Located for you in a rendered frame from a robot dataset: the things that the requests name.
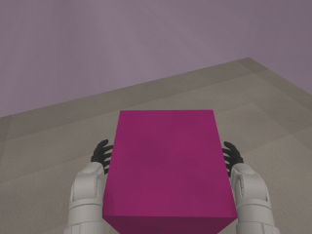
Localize left robot forearm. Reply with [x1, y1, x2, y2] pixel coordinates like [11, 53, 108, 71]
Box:
[63, 162, 105, 234]

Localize right robot forearm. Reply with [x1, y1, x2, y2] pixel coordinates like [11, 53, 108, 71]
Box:
[230, 163, 281, 234]

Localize left robot hand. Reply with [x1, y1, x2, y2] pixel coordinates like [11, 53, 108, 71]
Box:
[91, 139, 113, 175]

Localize right robot hand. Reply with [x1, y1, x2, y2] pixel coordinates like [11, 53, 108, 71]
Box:
[221, 141, 244, 177]

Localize carton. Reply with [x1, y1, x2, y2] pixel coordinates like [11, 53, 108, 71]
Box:
[102, 109, 238, 234]

